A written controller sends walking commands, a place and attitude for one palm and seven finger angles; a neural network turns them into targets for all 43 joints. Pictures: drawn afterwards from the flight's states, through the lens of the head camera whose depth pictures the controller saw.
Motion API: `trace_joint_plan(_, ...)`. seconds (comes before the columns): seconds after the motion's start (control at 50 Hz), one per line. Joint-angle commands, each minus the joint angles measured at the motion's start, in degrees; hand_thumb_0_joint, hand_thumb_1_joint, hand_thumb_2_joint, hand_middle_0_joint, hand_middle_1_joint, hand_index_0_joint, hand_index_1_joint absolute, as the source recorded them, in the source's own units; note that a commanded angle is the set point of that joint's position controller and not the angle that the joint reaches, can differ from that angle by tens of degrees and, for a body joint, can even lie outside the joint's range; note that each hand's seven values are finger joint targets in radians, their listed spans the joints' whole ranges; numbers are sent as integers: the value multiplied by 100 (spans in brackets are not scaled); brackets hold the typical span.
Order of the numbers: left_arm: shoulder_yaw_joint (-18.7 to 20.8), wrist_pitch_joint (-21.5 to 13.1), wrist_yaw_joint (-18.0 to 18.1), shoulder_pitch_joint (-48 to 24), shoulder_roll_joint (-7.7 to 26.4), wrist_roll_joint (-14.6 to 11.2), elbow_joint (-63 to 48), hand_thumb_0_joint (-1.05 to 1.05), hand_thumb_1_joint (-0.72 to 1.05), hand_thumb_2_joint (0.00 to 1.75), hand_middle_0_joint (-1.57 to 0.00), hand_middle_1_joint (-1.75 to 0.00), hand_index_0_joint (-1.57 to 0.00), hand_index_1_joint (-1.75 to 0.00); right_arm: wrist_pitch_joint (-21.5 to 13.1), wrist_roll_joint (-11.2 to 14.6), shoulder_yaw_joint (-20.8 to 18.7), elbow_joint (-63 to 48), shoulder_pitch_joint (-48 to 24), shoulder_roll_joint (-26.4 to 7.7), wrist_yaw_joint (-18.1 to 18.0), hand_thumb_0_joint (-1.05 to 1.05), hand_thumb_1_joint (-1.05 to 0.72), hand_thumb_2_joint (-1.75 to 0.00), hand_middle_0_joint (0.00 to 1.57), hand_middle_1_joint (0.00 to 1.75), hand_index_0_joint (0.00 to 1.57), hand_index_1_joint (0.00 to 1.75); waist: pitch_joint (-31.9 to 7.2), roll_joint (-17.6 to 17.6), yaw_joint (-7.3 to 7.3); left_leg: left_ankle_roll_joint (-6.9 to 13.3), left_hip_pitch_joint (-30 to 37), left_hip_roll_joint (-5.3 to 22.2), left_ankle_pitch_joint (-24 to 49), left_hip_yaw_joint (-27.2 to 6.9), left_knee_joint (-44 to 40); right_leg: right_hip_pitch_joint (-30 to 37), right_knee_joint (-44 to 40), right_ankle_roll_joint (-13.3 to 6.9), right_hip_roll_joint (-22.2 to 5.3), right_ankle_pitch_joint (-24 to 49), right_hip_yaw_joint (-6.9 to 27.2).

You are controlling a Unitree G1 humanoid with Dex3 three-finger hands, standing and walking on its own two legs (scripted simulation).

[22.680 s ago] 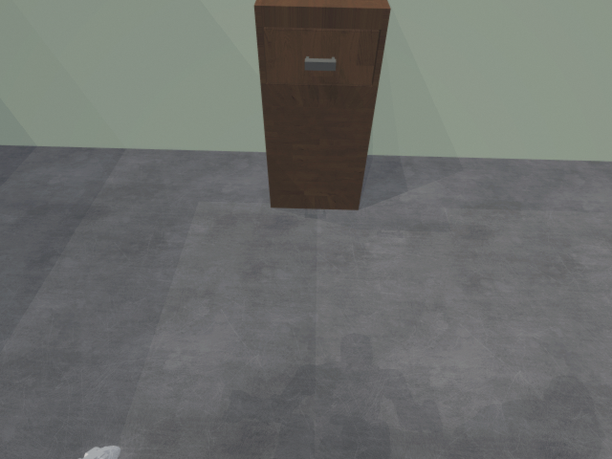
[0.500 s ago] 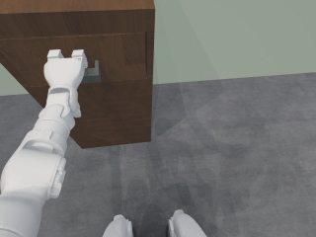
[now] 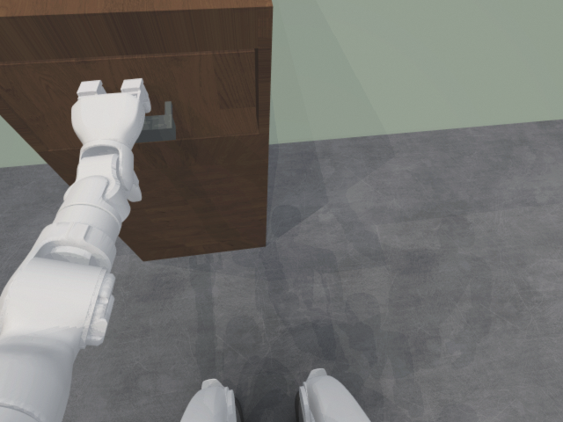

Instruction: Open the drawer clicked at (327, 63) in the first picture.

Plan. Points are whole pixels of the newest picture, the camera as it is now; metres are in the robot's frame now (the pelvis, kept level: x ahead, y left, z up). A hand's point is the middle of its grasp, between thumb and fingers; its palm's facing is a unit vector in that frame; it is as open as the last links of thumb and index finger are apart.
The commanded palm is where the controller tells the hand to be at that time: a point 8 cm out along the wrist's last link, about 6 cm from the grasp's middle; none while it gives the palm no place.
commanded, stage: lift the fingers back up to retry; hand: left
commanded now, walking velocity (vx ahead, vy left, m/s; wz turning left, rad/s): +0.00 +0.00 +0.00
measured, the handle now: (140, 119) +0.58 +0.17 +0.01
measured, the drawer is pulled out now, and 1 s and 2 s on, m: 0.00 0.00 0.00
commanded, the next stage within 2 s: re-aim the fingers above the handle in 0.64 s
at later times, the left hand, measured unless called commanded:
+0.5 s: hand (109, 117) +0.53 +0.18 +0.08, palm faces -0.03 -0.04 -1.00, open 13.8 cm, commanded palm +0.50 +0.18 +0.13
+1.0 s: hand (104, 121) +0.52 +0.19 +0.08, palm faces -0.05 -0.01 -1.00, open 13.8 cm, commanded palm +0.51 +0.19 +0.13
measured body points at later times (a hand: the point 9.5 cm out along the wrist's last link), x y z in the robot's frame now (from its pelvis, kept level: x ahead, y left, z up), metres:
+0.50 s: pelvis +0.04 +0.00 +0.04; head +0.13 -0.01 +0.48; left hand +0.53 +0.18 +0.13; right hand +0.04 -0.27 -0.09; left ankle +0.02 +0.10 -0.67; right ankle +0.01 -0.12 -0.67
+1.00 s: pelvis +0.04 -0.01 +0.04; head +0.13 -0.02 +0.48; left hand +0.52 +0.19 +0.13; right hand +0.07 -0.29 -0.09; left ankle +0.02 +0.10 -0.67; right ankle +0.01 -0.12 -0.67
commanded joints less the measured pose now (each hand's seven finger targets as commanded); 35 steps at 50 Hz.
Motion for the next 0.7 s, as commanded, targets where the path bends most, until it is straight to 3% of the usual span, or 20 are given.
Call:
trace_joint_plan(0.0, 382, 83, 91, -2292, 1482, -88, -994, 0, -50, 30, -30, -120, -30, -120, -49, 6, -374, -247, 1015, -951, -99, 0, -90, -90, 20, 30, 20, 30, -2757, 90, 30, 134, 2286, -245, 1699, -166, -760, 1575, -956, -94, 223, 1508, -50)
trace_joint_plan(0.04, 210, 38, 114, -2530, 1305, -74, -1120, 0, -50, 30, -30, -120, -30, -120, -65, 17, -386, -202, 1018, -940, -124, 0, -90, -90, 20, 30, 20, 30, -2576, 151, -75, 133, 2446, -221, 1687, -190, -842, 1453, -1068, -83, 230, 1450, -60)
trace_joint_plan(0.06, 293, 1, 125, -2527, 1394, -73, -1219, 0, -50, 30, -30, -120, -30, -120, -72, 16, -393, -197, 1019, -947, -135, 0, -90, -90, 20, 30, 20, 30, -2623, 153, -18, 126, 2551, -222, 1755, -203, -889, 1530, -1099, -92, 229, 1463, -66)
trace_joint_plan(0.1, 239, -108, 118, -2794, 1332, -104, -1593, 0, -50, 30, -30, -120, -30, -120, -88, 10, -419, -182, 1007, -936, -152, 0, -90, -90, 20, 30, 20, 30, -2856, 313, -36, 111, 2923, -205, 2035, -228, -942, 1598, -1144, -115, 230, 1625, -69)
trace_joint_plan(0.14, 254, -176, 130, -2573, 1251, -106, -1639, 0, -50, 30, -30, -120, -30, -120, -101, 7, -451, -129, 1025, -921, -146, 0, -90, -90, 20, 30, 20, 30, -2872, 414, 32, 87, 3199, -194, 2306, -237, -989, 1631, -1206, -126, 246, 1760, -91)
trace_joint_plan(0.2, 39, -170, 114, -2520, 899, -150, -1743, 0, -50, 30, -30, -120, -30, -120, -77, -17, -489, -84, 1004, -908, -111, 0, -90, -90, 20, 30, 20, 30, -2853, 446, 12, 61, 3560, -176, 2825, -239, -1052, 1697, -1297, -134, 253, 2036, -129)
trace_joint_plan(0.22, 108, -144, 116, -2337, 938, -127, -1669, 0, -50, 30, -30, -120, -30, -120, -61, -6, -503, -49, 1031, -900, -98, 0, -90, -90, 20, 30, 20, 30, -2785, 440, 88, 44, 3611, -160, 2982, -246, -1088, 1721, -1308, -136, 255, 2093, -151)
trace_joint_plan(0.3, -113, 32, 25, -2250, 614, -239, -1574, 0, -50, 30, -30, -120, -30, -120, 33, 17, -503, -53, 927, -910, -29, 0, -90, -90, 20, 30, 20, 30, -2414, 247, 78, 51, 3628, -186, 3019, -192, -1294, 1979, -1509, -142, 258, 2238, -152)
trace_joint_plan(0.34, 165, 58, -11, -2110, 964, -223, -1594, 0, -50, 30, -30, -120, -30, -120, 82, 40, -503, -77, 900, -926, -42, 0, -90, -90, 20, 30, 20, 30, -2469, 91, 170, 71, 3597, -200, 3032, -154, -1378, 2286, -1557, -133, 247, 2432, -118)
trace_joint_plan(0.36, 24, 68, -55, -2023, 812, -229, -1628, 0, -50, 30, -30, -120, -30, -120, 97, 36, -486, -133, 833, -902, -48, 0, -90, -90, 20, 30, 20, 30, -2439, 71, 187, 85, 3565, -239, 3043, -109, -1412, 2436, -1609, -125, 238, 2543, -96)
trace_joint_plan(0.38, 137, 59, -73, -2012, 941, -221, -1702, 0, -50, 30, -30, -120, -30, -120, 113, 55, -490, -151, 817, -901, -50, 0, -90, -90, 20, 30, 20, 30, -2437, 45, 232, 78, 3550, -234, 3041, -97, -1460, 2546, -1615, -131, 223, 2593, -93)
trace_joint_plan(0.42, -6, 51, -128, -1942, 767, -224, -1737, 0, -50, 30, -30, -120, -30, -120, 131, 56, -486, -180, 751, -882, -52, 0, -90, -90, 20, 30, 20, 30, -2271, 59, 231, 84, 3634, -232, 3249, -98, -1516, 2563, -1656, -132, 216, 2715, -95)
trace_joint_plan(0.44, 38, 30, -149, -1957, 788, -252, -1888, 0, -50, 30, -30, -120, -30, -120, 137, 52, -498, -207, 732, -887, -42, 0, -90, -90, 20, 30, 20, 30, -2389, 38, 261, 86, 3734, -229, 3330, -77, -1532, 2676, -1674, -122, 216, 2806, -84)
trace_joint_plan(0.5, 64, 23, -219, -1582, 762, -242, -1707, 0, -50, 30, -30, -120, -30, -120, 178, 49, -492, -257, 667, -883, -35, 0, -90, -90, 20, 30, 20, 30, -2250, -137, 327, 88, 3607, -263, 3358, -15, -1578, 2895, -1716, -128, 192, 3000, -52)
trace_joint_plan(0.54, 36, 28, -240, -1376, 712, -229, -1506, 0, -50, 30, -30, -120, -30, -120, 199, 70, -488, -270, 619, -895, -30, 0, -90, -90, 20, 30, 20, 30, -1893, -384, 295, 96, 3414, -274, 3056, 19, -1633, 2852, -1773, -109, 191, 2924, -60)
trace_joint_plan(0.68, 23, -265, -108, -1853, 712, -177, -2133, 0, -50, 30, -30, -120, -30, -120, 150, 38, -538, -312, 532, -833, -47, 0, -90, -90, 20, 30, 20, 30, -2255, -58, 286, 99, 3635, -326, 3049, 26, -1569, 2872, -1719, -118, 159, 2926, 22)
